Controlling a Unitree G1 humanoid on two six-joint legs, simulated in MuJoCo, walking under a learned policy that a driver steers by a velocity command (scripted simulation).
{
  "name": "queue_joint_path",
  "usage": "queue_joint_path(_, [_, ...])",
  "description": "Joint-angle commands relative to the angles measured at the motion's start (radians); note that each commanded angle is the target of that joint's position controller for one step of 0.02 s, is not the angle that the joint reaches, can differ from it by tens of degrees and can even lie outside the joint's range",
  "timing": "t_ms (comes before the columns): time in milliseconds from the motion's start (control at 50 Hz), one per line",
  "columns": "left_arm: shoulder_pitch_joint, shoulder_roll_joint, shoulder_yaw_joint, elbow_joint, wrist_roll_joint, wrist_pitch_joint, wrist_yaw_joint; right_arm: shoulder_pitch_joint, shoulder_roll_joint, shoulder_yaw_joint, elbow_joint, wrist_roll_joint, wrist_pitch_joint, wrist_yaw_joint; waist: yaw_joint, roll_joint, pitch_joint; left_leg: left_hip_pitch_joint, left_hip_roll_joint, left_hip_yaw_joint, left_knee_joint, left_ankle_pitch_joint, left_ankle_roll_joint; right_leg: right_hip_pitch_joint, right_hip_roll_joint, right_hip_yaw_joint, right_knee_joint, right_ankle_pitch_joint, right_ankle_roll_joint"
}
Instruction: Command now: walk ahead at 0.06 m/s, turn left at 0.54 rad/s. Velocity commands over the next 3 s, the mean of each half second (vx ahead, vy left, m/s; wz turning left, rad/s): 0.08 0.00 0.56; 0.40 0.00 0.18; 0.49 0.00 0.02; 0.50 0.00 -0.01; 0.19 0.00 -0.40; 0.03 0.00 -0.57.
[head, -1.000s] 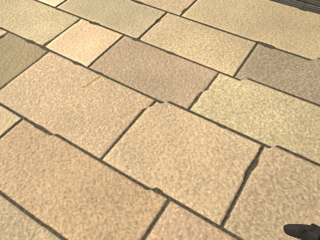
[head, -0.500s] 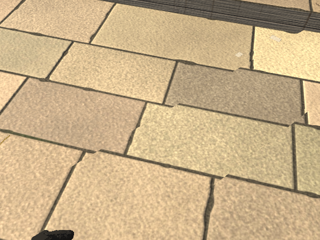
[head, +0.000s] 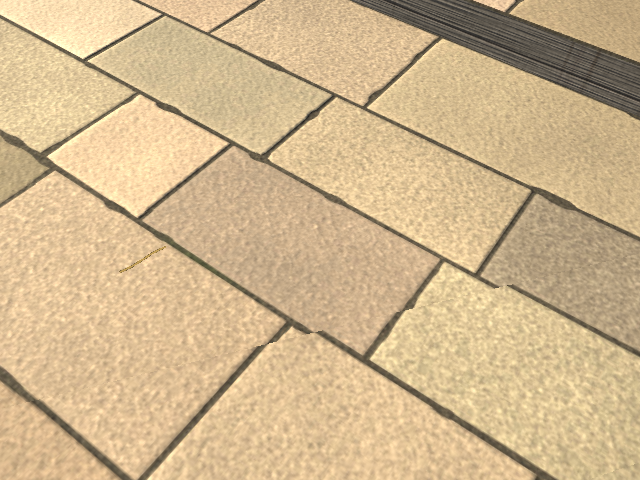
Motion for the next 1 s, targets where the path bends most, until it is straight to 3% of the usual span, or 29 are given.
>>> queue_joint_path(20, [-0.032, 0.118, 0.029, -0.047, -0.012, 0.005, 0.003, 0.110, -0.094, -0.039, -0.043, -0.009, -0.005, 0.004, -0.049, -0.058, -0.109, 0.243, -0.046, 0.020, -0.178, 0.082, 0.068, -0.018, -0.196, 0.117, -0.015, -0.042, -0.100])
queue_joint_path(40, [0.017, 0.067, 0.017, -0.039, 0.010, 0.013, -0.001, 0.126, -0.187, -0.063, -0.056, -0.012, -0.010, -0.011, -0.025, 0.176, -0.076, 0.312, 0.101, -0.216, -0.332, 0.321, 0.131, -0.141, -0.085, 0.007, 0.242, -0.196, -0.008])
queue_joint_path(60, [-0.020, 0.050, 0.005, -0.098, 0.038, 0.014, 0.001, 0.107, -0.286, -0.075, -0.102, -0.022, -0.018, -0.018, -0.013, 0.394, -0.055, 0.390, 0.307, -0.550, -0.389, 0.471, 0.314, -0.427, 0.067, 0.035, 0.535, -0.484, 0.062])
queue_joint_path(80, [-0.115, 0.094, 0.018, -0.115, 0.027, 0.009, 0.009, 0.152, -0.257, -0.067, -0.099, -0.047, -0.041, -0.006, -0.093, 0.269, -0.124, 0.352, 0.312, -0.588, -0.432, 0.388, 0.374, -0.454, 0.085, 0.211, 0.684, -0.482, 0.036])
queue_joint_path(100, [-0.119, 0.111, 0.025, -0.113, 0.007, 0.012, 0.015, 0.115, -0.235, -0.057, -0.099, -0.047, -0.061, -0.002, -0.064, 0.199, -0.112, 0.342, 0.267, -0.510, -0.430, 0.332, 0.326, -0.463, 0.069, 0.251, 0.717, -0.392, 0.010])
queue_joint_path(120, [-0.082, 0.115, 0.032, -0.089, 0.008, 0.018, 0.025, 0.049, -0.204, -0.049, -0.108, -0.024, -0.067, -0.007, -0.024, 0.134, -0.109, 0.330, 0.222, -0.441, -0.413, 0.286, 0.264, -0.458, 0.050, 0.267, 0.701, -0.296, 0.000])
queue_joint_path(140, [-0.065, 0.127, 0.037, -0.074, 0.018, 0.024, 0.033, -0.001, -0.168, -0.036, -0.120, -0.005, -0.063, -0.014, -0.007, 0.132, -0.110, 0.310, 0.197, -0.398, -0.402, 0.291, 0.230, -0.437, 0.041, 0.274, 0.679, -0.237, 0.005])
queue_joint_path(180, [-0.036, 0.118, 0.038, -0.062, 0.023, 0.022, 0.029, -0.028, -0.149, -0.025, -0.135, -0.008, -0.054, -0.026, 0.016, 0.131, -0.138, 0.267, 0.148, -0.349, -0.395, 0.345, 0.213, -0.354, 0.064, 0.264, 0.686, -0.162, 0.017])
queue_joint_path(240, [-0.053, 0.085, 0.025, -0.064, 0.014, 0.015, 0.021, -0.002, -0.157, -0.029, -0.136, -0.006, -0.052, -0.037, 0.001, 0.113, -0.145, 0.308, 0.130, -0.354, -0.386, 0.336, 0.216, -0.345, 0.082, 0.276, 0.552, -0.116, 0.035])
queue_joint_path(320, [-0.087, 0.075, 0.015, -0.070, 0.009, 0.006, 0.008, 0.002, -0.177, -0.040, -0.144, -0.004, -0.037, -0.044, -0.020, 0.145, -0.134, 0.297, 0.116, -0.413, -0.384, 0.200, 0.227, -0.278, 0.100, 0.292, 0.359, -0.120, 0.052])
queue_joint_path(380, [-0.094, 0.091, 0.018, -0.077, -0.001, -0.009, -0.013, 0.012, -0.180, -0.041, -0.149, 0.002, -0.031, -0.036, -0.035, 0.168, -0.124, 0.241, 0.094, -0.491, -0.437, -0.149, 0.237, -0.198, 0.120, 0.276, 0.240, -0.149, 0.034])
queue_joint_path(420, [-0.081, 0.101, 0.022, -0.079, -0.007, -0.027, -0.028, 0.015, -0.180, -0.040, -0.149, 0.006, -0.031, -0.031, -0.030, 0.187, -0.109, 0.216, 0.084, -0.536, -0.447, -0.254, 0.236, -0.135, 0.132, 0.268, 0.162, -0.183, 0.012])
queue_joint_path(480, [0.030, 0.085, 0.024, -0.040, -0.006, -0.054, -0.044, 0.004, -0.137, -0.021, -0.145, 0.008, -0.032, -0.033, 0.030, 0.154, -0.106, 0.118, 0.028, -0.506, -0.388, -0.344, 0.182, 0.105, 0.110, 0.228, -0.073, -0.051, -0.047])
queue_joint_path(500, [0.104, 0.108, 0.029, -0.022, 0.008, -0.060, -0.042, 0.005, -0.087, -0.005, -0.146, 0.005, -0.037, -0.035, 0.055, 0.094, -0.127, -0.004, -0.022, -0.447, -0.274, -0.373, 0.128, 0.264, 0.008, 0.307, -0.108, -0.080, -0.085])
queue_joint_path(520, [0.191, 0.162, 0.034, -0.009, 0.031, -0.062, -0.036, 0.013, -0.008, 0.018, -0.154, 0.003, -0.044, -0.034, 0.063, -0.096, -0.148, -0.161, -0.161, -0.243, 0.034, -0.346, 0.050, 0.377, -0.179, 0.561, -0.196, -0.302, -0.164])
queue_joint_path(540, [0.204, 0.242, 0.056, 0.008, 0.046, -0.068, -0.047, -0.045, -0.085, -0.003, -0.210, 0.019, -0.065, -0.034, 0.059, -0.230, -0.015, -0.367, -0.168, -0.206, 0.168, -0.328, 0.043, 0.285, -0.301, 0.863, -0.299, -0.511, -0.289])
queue_joint_path(560, [0.143, 0.190, 0.042, -0.013, 0.028, -0.076, -0.040, -0.048, -0.144, -0.019, -0.191, 0.021, -0.078, -0.033, 0.042, -0.173, 0.062, -0.409, -0.116, -0.247, 0.249, -0.233, 0.036, 0.253, -0.291, 0.827, -0.313, -0.541, -0.292])
queue_joint_path(580, [0.114, 0.145, 0.029, -0.017, 0.010, -0.077, -0.028, -0.023, -0.151, -0.025, -0.166, 0.015, -0.084, -0.027, 0.025, -0.161, 0.075, -0.419, -0.106, -0.242, 0.269, -0.148, 0.027, 0.261, -0.238, 0.734, -0.308, -0.473, -0.252])
queue_joint_path(620, [0.120, 0.123, 0.018, -0.013, -0.001, -0.072, -0.017, -0.020, -0.124, -0.021, -0.147, 0.004, -0.097, -0.016, 0.025, -0.140, 0.064, -0.414, -0.073, -0.208, 0.269, -0.036, 0.009, 0.280, -0.185, 0.611, -0.315, -0.328, -0.212])
queue_joint_path(640, [0.137, 0.119, 0.014, -0.008, 0.004, -0.073, -0.014, -0.037, -0.102, -0.015, -0.145, 0.002, -0.105, -0.009, 0.033, -0.126, 0.056, -0.386, -0.062, -0.175, 0.262, 0.021, 0.002, 0.265, -0.162, 0.551, -0.324, -0.241, -0.206])
queue_joint_path(740, [0.201, 0.146, 0.013, 0.026, -0.007, -0.068, -0.016, -0.157, -0.016, 0.021, -0.173, 0.006, -0.128, 0.009, 0.089, -0.132, 0.043, -0.208, -0.021, -0.034, 0.016, 0.170, -0.026, 0.186, -0.103, 0.359, -0.333, 0.028, -0.200])
queue_joint_path(860, [0.262, 0.179, 0.014, 0.054, -0.024, -0.058, -0.028, -0.212, -0.052, 0.009, -0.185, 0.030, -0.144, 0.038, 0.099, -0.127, 0.061, -0.093, -0.030, -0.031, -0.201, 0.198, 0.025, 0.257, -0.160, 0.354, -0.245, 0.122, -0.187])
queue_joint_path(880, [0.262, 0.194, 0.020, 0.058, -0.023, -0.052, -0.027, -0.190, -0.062, 0.004, -0.181, 0.029, -0.147, 0.040, 0.080, -0.134, 0.055, -0.044, -0.037, -0.026, -0.219, 0.167, 0.040, 0.265, -0.175, 0.360, -0.214, 0.201, -0.183])
queue_joint_path(900, [0.247, 0.203, 0.023, 0.055, -0.026, -0.047, -0.027, -0.125, -0.081, -0.007, -0.166, 0.026, -0.148, 0.037, 0.033, -0.130, 0.018, 0.059, -0.056, -0.009, -0.248, 0.152, 0.062, 0.261, -0.168, 0.339, -0.136, 0.347, -0.172])
queue_joint_path(920, [0.242, 0.189, 0.018, 0.053, -0.028, -0.046, -0.027, -0.001, -0.112, -0.027, -0.127, 0.022, -0.147, 0.031, -0.035, -0.091, -0.062, 0.243, -0.075, 0.010, -0.285, 0.174, 0.093, 0.230, -0.122, 0.289, 0.026, 0.482, -0.150])
queue_joint_path(940, [0.281, 0.118, -0.007, 0.029, -0.022, -0.054, -0.033, 0.135, -0.187, -0.051, -0.104, -0.002, -0.151, 0.029, -0.082, 0.020, -0.231, 0.626, 0.063, -0.163, -0.241, 0.139, 0.180, -0.030, -0.047, 0.227, 0.315, 0.428, -0.082])
queue_joint_path(960, [0.272, 0.066, -0.033, 0.006, -0.012, -0.073, -0.032, 0.286, -0.232, -0.073, -0.059, 0.001, -0.142, 0.027, -0.148, 0.213, -0.376, 0.851, 0.240, -0.496, -0.330, -0.129, 0.280, -0.298, 0.059, 0.189, 0.649, -0.037, -0.030])
queue_joint_path(980, [0.205, 0.112, -0.020, -0.015, -0.026, -0.090, -0.036, 0.306, -0.180, -0.048, -0.041, 0.003, -0.141, 0.030, -0.152, 0.253, -0.336, 0.824, 0.267, -0.617, -0.421, -0.176, 0.268, -0.414, 0.063, 0.284, 0.754, -0.316, -0.061])
queue_joint_path(1000, [0.131, 0.148, -0.010, -0.043, -0.043, -0.099, -0.038, 0.217, -0.156, -0.032, -0.048, 0.005, -0.139, 0.030, -0.126, 0.188, -0.198, 0.707, 0.256, -0.531, -0.447, -0.106, 0.243, -0.468, 0.020, 0.275, 0.772, -0.271, -0.080])
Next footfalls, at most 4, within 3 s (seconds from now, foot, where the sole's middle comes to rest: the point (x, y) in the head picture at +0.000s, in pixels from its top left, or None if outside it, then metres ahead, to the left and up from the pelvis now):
0.02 left None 0.08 0.11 -0.77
0.50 right None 0.11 -0.11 -0.77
0.92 left None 0.25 0.25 -0.77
1.42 right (259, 410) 0.64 0.13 -0.80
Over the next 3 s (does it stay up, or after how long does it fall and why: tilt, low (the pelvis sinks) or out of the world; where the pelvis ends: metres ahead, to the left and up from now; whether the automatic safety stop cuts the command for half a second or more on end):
stays up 0.96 0.43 -0.06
